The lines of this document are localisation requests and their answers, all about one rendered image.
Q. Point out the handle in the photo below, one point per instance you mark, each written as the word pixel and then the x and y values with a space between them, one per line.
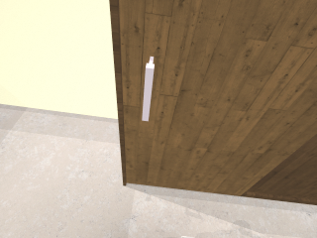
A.
pixel 148 87

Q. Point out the wardrobe door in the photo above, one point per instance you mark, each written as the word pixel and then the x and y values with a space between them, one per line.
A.
pixel 234 89
pixel 296 176

